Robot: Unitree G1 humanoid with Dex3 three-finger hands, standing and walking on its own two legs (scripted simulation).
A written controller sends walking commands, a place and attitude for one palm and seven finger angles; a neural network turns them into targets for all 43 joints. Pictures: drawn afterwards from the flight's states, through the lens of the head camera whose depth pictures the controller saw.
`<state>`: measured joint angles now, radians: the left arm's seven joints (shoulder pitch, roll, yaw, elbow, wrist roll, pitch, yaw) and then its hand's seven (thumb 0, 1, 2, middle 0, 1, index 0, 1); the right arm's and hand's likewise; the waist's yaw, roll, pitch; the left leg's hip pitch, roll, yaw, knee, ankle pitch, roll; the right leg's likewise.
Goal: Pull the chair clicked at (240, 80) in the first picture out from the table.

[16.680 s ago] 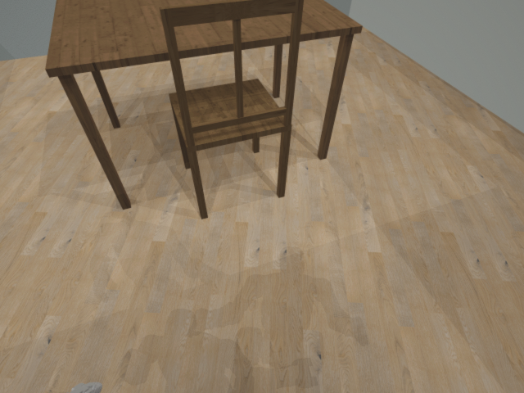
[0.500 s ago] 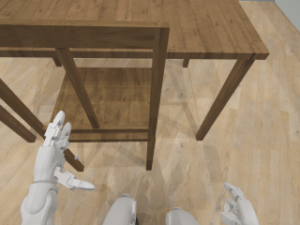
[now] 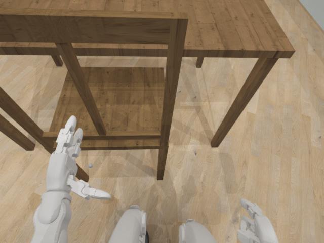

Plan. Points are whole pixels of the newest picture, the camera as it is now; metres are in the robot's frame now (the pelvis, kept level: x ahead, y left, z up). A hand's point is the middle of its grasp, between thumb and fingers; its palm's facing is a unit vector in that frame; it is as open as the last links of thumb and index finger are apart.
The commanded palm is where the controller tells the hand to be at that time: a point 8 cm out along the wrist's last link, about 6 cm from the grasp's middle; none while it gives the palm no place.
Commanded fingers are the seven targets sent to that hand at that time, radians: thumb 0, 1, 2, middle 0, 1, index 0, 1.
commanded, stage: aim the fingers beside a spindle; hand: left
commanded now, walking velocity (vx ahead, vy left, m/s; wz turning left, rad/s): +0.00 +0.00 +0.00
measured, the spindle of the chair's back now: (88, 100) +0.44 +0.22 +0.06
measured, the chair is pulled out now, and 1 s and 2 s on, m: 0.00 0.00 0.00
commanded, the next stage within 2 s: push the fingers through the gap in 0.58 s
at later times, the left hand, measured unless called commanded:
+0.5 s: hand (88, 166) +0.28 +0.18 +0.02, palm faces +0.09 -1.00 -0.03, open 16.9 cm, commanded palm +0.26 +0.24 +0.03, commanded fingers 0.00 -0.50 0.30 -0.06 -0.08 -0.06 -0.08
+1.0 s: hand (91, 152) +0.32 +0.19 +0.02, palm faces +0.08 -1.00 -0.03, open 16.9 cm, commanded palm +0.30 +0.24 +0.03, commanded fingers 0.00 -0.50 0.30 -0.06 -0.08 -0.06 -0.08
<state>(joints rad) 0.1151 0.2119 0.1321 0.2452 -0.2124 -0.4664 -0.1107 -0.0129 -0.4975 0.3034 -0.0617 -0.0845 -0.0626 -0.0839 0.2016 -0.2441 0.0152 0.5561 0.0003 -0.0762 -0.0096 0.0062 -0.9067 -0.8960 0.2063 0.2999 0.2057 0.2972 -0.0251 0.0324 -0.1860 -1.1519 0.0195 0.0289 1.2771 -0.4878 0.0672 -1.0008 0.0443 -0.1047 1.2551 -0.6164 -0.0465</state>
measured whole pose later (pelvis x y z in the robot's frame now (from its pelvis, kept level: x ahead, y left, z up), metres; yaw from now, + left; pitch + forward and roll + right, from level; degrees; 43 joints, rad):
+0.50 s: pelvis +0.00 -0.01 +0.00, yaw +0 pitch +21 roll -4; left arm 0.13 0.23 0.15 0.22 -0.23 -0.47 -0.12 -0.01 -0.50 0.30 -0.06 -0.08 -0.06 -0.08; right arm 0.19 -0.24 0.02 0.55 0.01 -0.06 -0.01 0.01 -0.91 -0.90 0.21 0.30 0.21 0.30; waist -0.02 0.04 -0.19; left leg -1.16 0.02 0.02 1.29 -0.49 0.06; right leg -1.01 0.05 -0.11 1.27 -0.62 -0.06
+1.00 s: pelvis +0.00 -0.01 +0.00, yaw +0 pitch +22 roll -4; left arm 0.00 0.25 0.18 0.32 -0.23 -0.44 -0.14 -0.01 -0.50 0.30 -0.06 -0.08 -0.06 -0.08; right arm 0.20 -0.25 0.02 0.58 0.01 -0.07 -0.02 0.01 -0.91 -0.90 0.21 0.30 0.21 0.30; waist -0.03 0.04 -0.19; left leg -1.18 0.03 0.02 1.30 -0.50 0.05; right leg -1.03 0.06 -0.11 1.27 -0.63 -0.06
